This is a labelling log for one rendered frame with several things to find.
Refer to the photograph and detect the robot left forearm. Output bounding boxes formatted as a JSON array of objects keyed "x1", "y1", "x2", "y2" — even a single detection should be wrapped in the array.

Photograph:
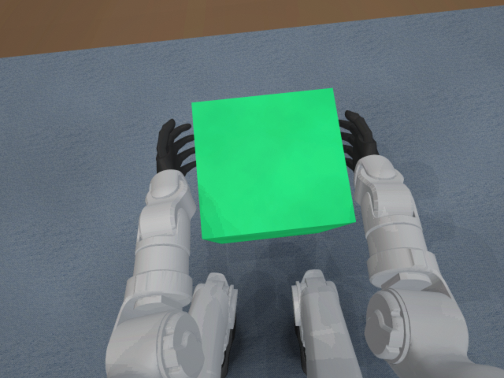
[{"x1": 106, "y1": 169, "x2": 196, "y2": 353}]

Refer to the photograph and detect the left robot foot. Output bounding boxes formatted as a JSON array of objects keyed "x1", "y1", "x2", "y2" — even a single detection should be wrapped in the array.
[{"x1": 220, "y1": 312, "x2": 236, "y2": 378}]

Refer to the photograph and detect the robot left hand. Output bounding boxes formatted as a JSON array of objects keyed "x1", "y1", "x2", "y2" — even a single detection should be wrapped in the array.
[{"x1": 156, "y1": 119, "x2": 196, "y2": 177}]

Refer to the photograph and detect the robot right hand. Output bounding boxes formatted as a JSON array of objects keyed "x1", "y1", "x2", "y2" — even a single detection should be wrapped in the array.
[{"x1": 339, "y1": 110, "x2": 379, "y2": 171}]

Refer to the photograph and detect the left robot thigh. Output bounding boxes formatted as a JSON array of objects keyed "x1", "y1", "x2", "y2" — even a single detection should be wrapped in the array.
[{"x1": 188, "y1": 280, "x2": 238, "y2": 378}]

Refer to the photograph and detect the right robot upper arm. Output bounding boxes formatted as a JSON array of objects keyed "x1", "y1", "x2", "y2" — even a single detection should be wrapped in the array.
[{"x1": 365, "y1": 287, "x2": 504, "y2": 378}]

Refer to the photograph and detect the left robot upper arm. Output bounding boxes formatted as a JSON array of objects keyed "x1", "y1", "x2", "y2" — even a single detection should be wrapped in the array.
[{"x1": 106, "y1": 309, "x2": 205, "y2": 378}]

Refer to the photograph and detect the robot right forearm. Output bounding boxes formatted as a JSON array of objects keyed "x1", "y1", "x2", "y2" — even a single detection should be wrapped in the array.
[{"x1": 354, "y1": 155, "x2": 469, "y2": 351}]

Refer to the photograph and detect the carton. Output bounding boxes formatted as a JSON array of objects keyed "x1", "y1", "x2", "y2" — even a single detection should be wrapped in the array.
[{"x1": 191, "y1": 88, "x2": 356, "y2": 244}]

